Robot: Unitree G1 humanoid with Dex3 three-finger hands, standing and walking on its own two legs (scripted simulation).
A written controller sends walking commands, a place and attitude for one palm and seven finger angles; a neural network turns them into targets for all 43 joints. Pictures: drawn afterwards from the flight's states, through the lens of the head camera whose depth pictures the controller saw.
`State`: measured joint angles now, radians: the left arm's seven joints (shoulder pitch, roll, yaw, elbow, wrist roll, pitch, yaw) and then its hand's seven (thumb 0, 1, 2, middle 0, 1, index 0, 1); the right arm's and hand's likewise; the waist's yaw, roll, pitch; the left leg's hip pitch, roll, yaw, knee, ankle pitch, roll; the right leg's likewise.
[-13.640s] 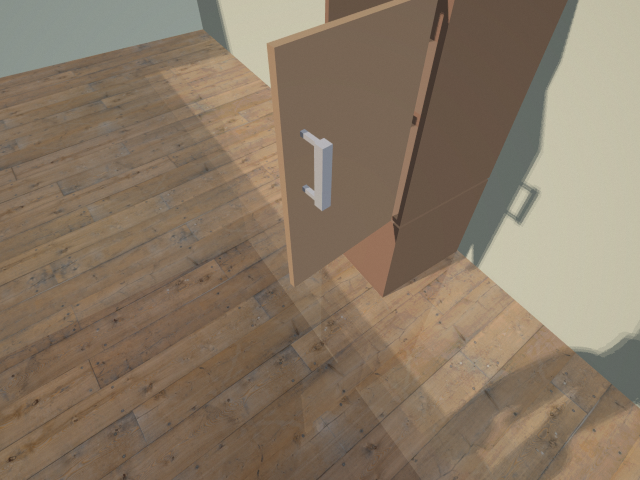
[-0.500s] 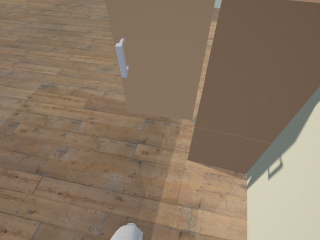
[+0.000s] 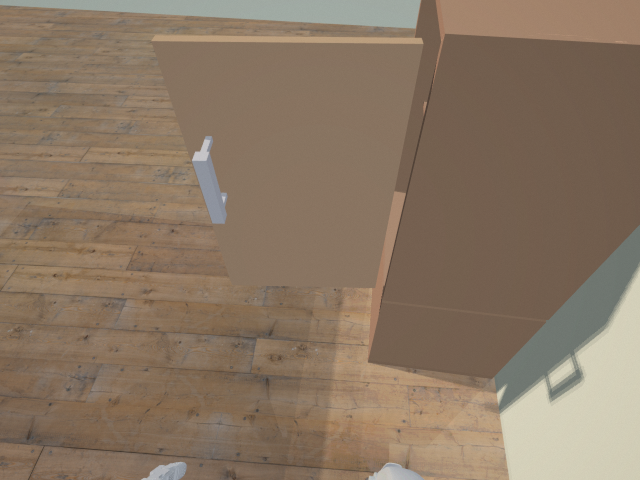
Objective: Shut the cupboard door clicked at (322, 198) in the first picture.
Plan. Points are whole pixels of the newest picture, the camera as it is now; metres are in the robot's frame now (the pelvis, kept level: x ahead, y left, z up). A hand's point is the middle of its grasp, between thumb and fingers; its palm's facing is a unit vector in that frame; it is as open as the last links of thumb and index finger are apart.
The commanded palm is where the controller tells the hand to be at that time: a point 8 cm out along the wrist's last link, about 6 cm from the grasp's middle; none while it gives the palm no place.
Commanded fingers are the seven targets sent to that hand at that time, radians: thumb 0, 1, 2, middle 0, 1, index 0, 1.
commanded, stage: come to a stop and stand still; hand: left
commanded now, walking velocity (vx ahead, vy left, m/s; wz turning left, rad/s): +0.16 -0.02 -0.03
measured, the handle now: (213, 181) +0.56 +0.21 +0.03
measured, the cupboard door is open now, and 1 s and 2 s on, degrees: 96 96 96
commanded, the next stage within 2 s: look again from close up in 1.64 s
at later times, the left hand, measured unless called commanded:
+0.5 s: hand out of the picture +0.11 +0.21 -0.19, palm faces +0.07 -0.98 -0.19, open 7.3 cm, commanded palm none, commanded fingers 0.00 0.90 0.90 -0.20 -0.30 -0.20 -0.30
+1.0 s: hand out of the picture +0.05 +0.17 -0.17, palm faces +0.00 -0.98 -0.21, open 7.4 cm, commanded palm none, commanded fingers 0.00 0.90 0.90 -0.20 -0.30 -0.20 -0.30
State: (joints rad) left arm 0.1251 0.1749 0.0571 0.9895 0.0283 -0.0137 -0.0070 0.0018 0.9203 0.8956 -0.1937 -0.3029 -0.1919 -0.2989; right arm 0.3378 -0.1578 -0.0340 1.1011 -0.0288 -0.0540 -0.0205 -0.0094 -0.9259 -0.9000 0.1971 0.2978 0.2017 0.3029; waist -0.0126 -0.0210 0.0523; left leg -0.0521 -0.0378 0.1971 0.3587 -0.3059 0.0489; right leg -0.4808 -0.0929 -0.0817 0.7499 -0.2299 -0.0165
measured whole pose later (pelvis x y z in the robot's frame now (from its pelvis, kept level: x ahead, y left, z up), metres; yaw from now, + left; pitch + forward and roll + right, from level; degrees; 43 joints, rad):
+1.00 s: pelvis +0.01 -0.01 +0.00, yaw -2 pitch +0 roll +1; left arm 0.26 0.16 0.04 1.05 0.03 0.02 0.02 0.00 0.91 0.90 -0.20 -0.30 -0.19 -0.30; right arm 0.29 -0.19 -0.07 1.10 -0.02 0.06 -0.01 0.00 -0.91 -0.90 0.20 0.30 0.20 0.30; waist -0.02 0.00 0.00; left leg -0.39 0.02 0.07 0.57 -0.31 -0.02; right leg -0.11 -0.04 -0.06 0.43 -0.33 -0.02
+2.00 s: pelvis +0.01 +0.02 -0.01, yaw -2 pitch -2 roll +0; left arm 0.26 0.18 0.00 1.03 0.02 -0.01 0.05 0.00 0.91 0.89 -0.20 -0.30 -0.20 -0.30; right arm 0.26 -0.17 -0.01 1.05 -0.01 0.00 -0.02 0.00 -0.91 -0.90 0.20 0.30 0.20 0.30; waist -0.01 -0.01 0.05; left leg -0.27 0.02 0.10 0.60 -0.29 0.04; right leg -0.12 -0.06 -0.05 0.55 -0.38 0.04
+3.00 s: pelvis +0.07 +0.03 -0.01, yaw -3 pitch +0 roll +0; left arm 0.39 0.15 0.02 1.10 0.03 0.00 0.01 0.00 0.91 0.89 -0.20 -0.30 -0.20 -0.30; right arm 0.27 -0.14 -0.02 1.03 -0.02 -0.07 -0.02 0.00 -0.92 -0.90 0.20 0.30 0.20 0.30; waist 0.01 -0.07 0.02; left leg -0.26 0.00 0.14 0.56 -0.31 0.07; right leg -0.40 -0.05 -0.04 1.07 -0.45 -0.02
